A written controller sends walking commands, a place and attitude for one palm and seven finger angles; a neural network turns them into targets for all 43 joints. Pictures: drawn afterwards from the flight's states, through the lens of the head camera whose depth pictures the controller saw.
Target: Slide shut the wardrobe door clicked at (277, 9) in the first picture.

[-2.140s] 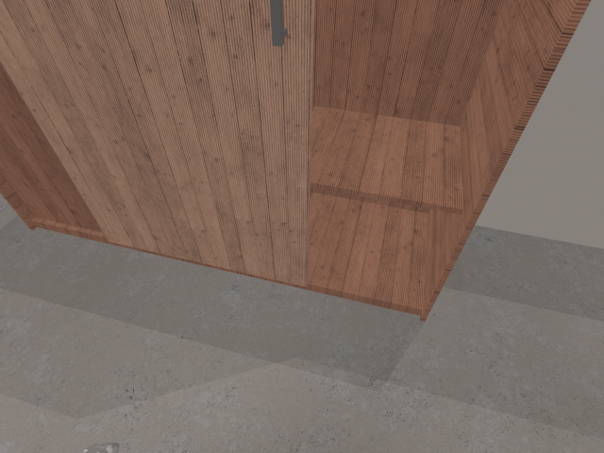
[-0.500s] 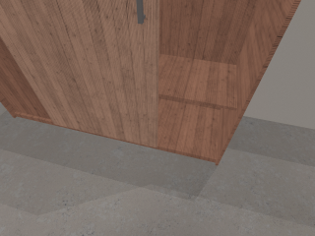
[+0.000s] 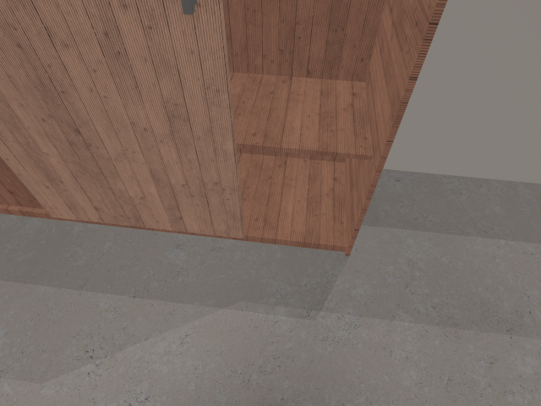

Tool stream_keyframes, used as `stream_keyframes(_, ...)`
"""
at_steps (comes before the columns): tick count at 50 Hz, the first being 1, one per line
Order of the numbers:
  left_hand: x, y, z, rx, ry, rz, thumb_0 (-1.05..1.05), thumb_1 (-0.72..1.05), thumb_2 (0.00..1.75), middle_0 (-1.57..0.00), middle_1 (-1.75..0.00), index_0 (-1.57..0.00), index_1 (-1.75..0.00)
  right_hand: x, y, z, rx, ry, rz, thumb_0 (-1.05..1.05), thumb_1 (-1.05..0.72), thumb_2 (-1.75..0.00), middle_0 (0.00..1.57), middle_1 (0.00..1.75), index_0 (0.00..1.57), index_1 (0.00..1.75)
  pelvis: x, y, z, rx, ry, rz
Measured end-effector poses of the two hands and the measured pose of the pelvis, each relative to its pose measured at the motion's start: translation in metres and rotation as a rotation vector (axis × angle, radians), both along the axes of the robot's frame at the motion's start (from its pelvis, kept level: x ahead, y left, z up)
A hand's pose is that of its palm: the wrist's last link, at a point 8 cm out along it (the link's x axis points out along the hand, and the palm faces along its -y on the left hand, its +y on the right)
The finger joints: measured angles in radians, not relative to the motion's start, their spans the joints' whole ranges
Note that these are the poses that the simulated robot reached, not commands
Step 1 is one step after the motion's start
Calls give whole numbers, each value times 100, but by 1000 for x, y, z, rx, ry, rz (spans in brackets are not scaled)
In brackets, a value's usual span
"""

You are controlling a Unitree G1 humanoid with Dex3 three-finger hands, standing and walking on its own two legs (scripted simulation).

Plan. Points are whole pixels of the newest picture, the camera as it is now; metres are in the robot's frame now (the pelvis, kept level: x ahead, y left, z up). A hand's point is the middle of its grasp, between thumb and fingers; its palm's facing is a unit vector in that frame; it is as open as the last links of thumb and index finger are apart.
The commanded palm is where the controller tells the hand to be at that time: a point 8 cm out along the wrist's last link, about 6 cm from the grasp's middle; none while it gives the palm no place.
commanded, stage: take the last steps up to it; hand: left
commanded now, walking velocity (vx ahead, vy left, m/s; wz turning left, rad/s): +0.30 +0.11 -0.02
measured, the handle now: out of the picture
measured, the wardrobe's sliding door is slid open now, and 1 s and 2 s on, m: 0.44 0.44 0.44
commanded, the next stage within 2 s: come to a stop and stand still in 0.94 s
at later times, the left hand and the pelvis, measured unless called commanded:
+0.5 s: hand out of the picture +0.11 +0.26 -0.16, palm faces +0.00 -0.98 -0.18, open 7.4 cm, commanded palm none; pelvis +0.08 +0.07 +0.02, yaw -4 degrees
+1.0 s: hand (158, 303) +0.32 +0.24 -0.16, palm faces +0.04 -0.98 -0.21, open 7.2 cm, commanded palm none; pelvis +0.25 +0.06 +0.01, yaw -1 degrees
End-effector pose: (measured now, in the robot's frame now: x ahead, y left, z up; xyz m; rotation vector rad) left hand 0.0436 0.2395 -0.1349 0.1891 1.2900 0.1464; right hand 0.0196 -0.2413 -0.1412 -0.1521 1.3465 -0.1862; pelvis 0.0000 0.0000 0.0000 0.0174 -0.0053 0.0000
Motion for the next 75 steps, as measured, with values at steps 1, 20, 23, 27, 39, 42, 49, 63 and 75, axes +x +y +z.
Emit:
stream_keyframes(1,0,-1,0,2,-1,-1,1,90,90,-21,-30,-20,-30,-4,0,-2,4,6,-6,0,-90,-90,21,30,20,30,0,-1,-1,0,0,-1)
stream_keyframes(20,-2,59,-4,-34,115,42,1,90,90,-20,-30,-20,-30,18,59,21,-32,-48,-56,0,-90,-90,20,30,20,29,56,58,9,-24,-2,-51)
stream_keyframes(23,32,65,1,-35,73,22,1,91,90,-20,-30,-19,-30,9,80,23,-2,11,-79,0,-90,-90,20,30,20,29,72,63,14,-22,2,-60)
stream_keyframes(27,86,63,4,-43,14,-9,1,91,90,-20,-30,-19,-30,-3,105,21,44,106,-115,0,-90,-90,20,30,20,29,94,66,15,-16,4,-64)
stream_keyframes(39,266,11,-6,-76,-195,-112,1,91,90,-20,-30,-19,-30,12,125,2,138,349,-217,0,-90,-90,21,30,20,30,188,48,-11,-12,-8,-50)
stream_keyframes(42,275,10,-4,-80,-212,-64,1,91,90,-20,-30,-20,-30,53,109,-1,120,320,-181,0,-90,-90,21,30,20,29,207,47,-8,-33,-21,-27)
stream_keyframes(49,269,48,5,-10,-121,17,-3,95,90,-21,-30,-20,-30,205,79,7,42,39,-76,0,-91,-90,20,30,19,29,248,56,7,-47,-2,-12)
stream_keyframes(63,261,92,-12,-41,139,73,1,91,90,-20,-30,-19,-30,357,111,24,-41,-137,35,0,-93,-90,20,30,20,29,316,98,8,-28,-16,-38)
stream_keyframes(75,290,71,2,37,34,28,1,91,90,-20,-30,-19,-30,338,70,0,7,-96,-24,0,-91,-90,21,30,20,30,302,65,1,1,-8,-52)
